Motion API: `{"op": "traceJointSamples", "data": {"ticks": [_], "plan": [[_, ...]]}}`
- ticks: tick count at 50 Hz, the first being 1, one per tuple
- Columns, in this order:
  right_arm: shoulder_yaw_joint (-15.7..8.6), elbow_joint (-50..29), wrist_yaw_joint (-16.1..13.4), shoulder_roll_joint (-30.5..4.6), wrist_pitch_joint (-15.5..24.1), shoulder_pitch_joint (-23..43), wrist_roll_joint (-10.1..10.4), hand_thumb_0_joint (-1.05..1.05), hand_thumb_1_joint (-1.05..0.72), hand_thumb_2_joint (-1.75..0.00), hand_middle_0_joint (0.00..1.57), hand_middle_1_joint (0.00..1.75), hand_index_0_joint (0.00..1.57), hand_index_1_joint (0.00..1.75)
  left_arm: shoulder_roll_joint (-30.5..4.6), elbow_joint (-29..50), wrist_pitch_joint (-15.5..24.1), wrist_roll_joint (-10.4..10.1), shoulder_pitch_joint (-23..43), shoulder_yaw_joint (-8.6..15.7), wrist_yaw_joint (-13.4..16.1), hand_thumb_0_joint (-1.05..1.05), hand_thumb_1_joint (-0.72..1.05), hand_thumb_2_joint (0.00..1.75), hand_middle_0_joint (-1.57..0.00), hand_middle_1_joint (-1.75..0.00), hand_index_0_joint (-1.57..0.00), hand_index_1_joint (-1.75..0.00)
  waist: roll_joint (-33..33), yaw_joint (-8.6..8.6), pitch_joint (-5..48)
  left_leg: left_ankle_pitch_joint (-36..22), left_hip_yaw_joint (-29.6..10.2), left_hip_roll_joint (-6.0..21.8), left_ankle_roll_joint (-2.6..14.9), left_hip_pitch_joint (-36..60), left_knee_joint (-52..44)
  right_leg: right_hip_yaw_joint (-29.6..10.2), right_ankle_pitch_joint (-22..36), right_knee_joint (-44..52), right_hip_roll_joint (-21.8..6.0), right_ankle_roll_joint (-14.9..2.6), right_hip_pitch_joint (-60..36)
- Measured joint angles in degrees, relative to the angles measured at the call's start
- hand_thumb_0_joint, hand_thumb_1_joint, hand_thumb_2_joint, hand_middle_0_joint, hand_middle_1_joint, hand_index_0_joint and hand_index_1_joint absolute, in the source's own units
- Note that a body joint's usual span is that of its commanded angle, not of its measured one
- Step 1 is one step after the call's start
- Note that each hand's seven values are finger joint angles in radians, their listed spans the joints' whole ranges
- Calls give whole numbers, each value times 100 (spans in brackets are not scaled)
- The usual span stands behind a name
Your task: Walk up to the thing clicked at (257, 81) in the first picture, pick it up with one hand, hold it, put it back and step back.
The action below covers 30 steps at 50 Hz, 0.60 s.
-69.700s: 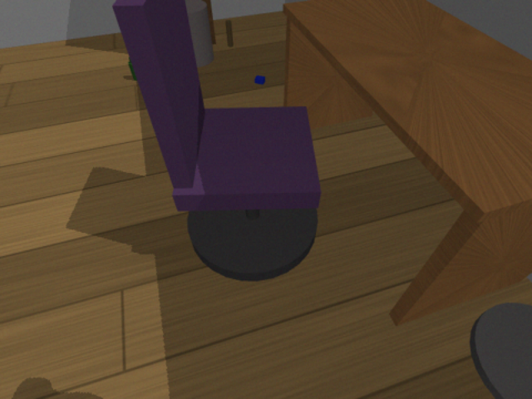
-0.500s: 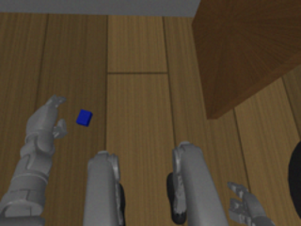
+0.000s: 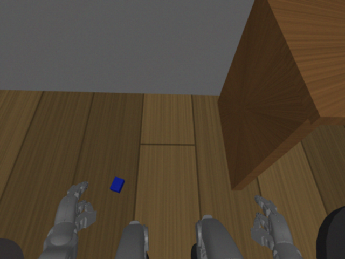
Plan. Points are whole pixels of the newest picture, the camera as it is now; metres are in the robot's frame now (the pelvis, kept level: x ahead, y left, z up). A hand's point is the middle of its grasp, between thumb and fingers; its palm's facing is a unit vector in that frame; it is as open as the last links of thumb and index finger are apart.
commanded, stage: home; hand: left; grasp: from above
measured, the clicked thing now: (117, 184) +0.48 +0.24 -0.62
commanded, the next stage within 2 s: none
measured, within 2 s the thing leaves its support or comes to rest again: neither
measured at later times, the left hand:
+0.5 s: hand (71, 233) +0.20 +0.19 +0.04, palm faces +0.08 -0.98 -0.20, open 7.4 cm
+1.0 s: hand (74, 230) +0.20 +0.19 +0.03, palm faces +0.06 -0.98 -0.20, open 7.4 cm
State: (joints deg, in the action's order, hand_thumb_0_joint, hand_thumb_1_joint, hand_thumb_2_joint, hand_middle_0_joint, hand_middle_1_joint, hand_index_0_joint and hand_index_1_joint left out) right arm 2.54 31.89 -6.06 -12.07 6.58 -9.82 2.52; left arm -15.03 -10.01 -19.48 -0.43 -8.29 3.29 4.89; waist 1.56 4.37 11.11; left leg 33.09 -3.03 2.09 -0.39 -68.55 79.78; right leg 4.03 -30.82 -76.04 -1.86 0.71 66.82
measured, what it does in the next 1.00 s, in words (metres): rises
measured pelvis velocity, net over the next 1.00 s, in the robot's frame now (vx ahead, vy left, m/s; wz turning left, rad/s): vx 0.04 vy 0.00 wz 0.02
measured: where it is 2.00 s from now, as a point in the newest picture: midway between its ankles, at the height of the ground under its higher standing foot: outside the picture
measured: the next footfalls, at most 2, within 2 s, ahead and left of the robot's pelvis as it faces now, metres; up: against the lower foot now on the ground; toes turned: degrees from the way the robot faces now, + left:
none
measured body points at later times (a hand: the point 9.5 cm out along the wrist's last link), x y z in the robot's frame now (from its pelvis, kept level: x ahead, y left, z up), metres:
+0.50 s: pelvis +0.04 +0.01 +0.08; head +0.05 +0.01 +0.53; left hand +0.19 +0.24 +0.05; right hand +0.20 -0.24 +0.03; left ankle +0.04 +0.12 -0.60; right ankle +0.05 -0.13 -0.60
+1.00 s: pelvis +0.04 +0.00 +0.08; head +0.06 +0.01 +0.53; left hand +0.19 +0.24 +0.05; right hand +0.19 -0.24 +0.01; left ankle +0.04 +0.12 -0.60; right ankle +0.05 -0.13 -0.60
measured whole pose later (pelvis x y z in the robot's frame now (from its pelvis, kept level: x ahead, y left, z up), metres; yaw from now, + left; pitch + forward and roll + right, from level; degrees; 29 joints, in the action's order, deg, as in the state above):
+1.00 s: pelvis +0.04 +0.00 +0.08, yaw +1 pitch +10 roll -3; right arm 2.0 32.4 -10.5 -12.6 14.0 -17.3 0.5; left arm -12.9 6.4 -25.6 -3.3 -28.0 2.0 1.2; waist 2.6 2.6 9.0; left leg 28.3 -2.0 2.0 -0.1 -38.7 57.3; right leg 3.9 -25.8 -53.1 -1.5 1.3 36.9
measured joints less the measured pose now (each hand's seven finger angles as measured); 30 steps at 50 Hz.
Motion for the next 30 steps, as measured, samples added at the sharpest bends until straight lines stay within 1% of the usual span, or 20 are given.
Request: {"op": "traceJointSamples", "data": {"ticks": [2, 6, 10, 15, 19, 23, 30], "plan": [[30, 1, -88, 12, 41, -154, -2, 1, -90, -89, 21, 30, 20, 30, 69, 154, -111, -128, -223, 25, -3, 1, 90, 90, -21, -31, -21, -30, 7, 13, -24, -69, 7, 11, -2, 391, -324, 8, 75, 335, 15, 1, -396], [59, -27, -241, 9, 131, -455, -23, 1, -90, -89, 21, 30, 20, 30, 167, 523, -270, -292, -707, 39, -11, 1, 90, 90, -20, -30, -21, -30, 30, 34, -73, -207, 33, 29, 0, 1158, -948, 10, 228, 981, 42, 9, -1168], [42, -90, -356, -15, 229, -709, -52, 2, -90, -89, 21, 30, 20, 30, 218, 969, -388, -356, -1214, -4, -37, 1, 90, 90, -20, -30, -21, -30, 74, 23, -93, -339, 64, 41, 9, 1852, -1508, 4, 380, 1568, 63, 22, -1869], [9, -150, -456, -50, 371, -871, -77, 2, -90, -89, 21, 30, 20, 30, 233, 1500, -520, -375, -1787, -75, -104, 1, 90, 90, -20, -30, -21, -30, 140, -18, -45, -453, 90, 35, 29, 2492, -2003, -1, 509, 2093, 67, 44, -2523], [-7, -167, -485, -62, 483, -847, -108, 2, -90, -89, 21, 30, 20, 30, 229, 1705, -603, -366, -2023, -103, -196, 1, 90, 90, -20, -30, -21, -30, 155, -78, -32, -500, 94, 14, 41, 2798, -2209, 4, 554, 2305, 51, 59, -2838], [-11, -191, -484, -61, 608, -743, -140, 2, -90, -89, 21, 30, 20, 30, 224, 1718, -648, -333, -2079, -112, -286, 1, 90, 90, -20, -30, -21, -30, 143, -136, -57, -524, 92, -10, 48, 2932, -2287, 9, 566, 2373, 29, 68, -2975], [-9, -174, -454, -44, 783, -579, -191, 2, -90, -89, 21, 30, 20, 30, 217, 1649, -639, -294, -1986, -114, -383, 1, 90, 90, -20, -30, -21, -30, 88, -211, -172, -523, 84, -28, 43, 2952, -2266, 15, 548, 2333, 12, 67, -2992]]}}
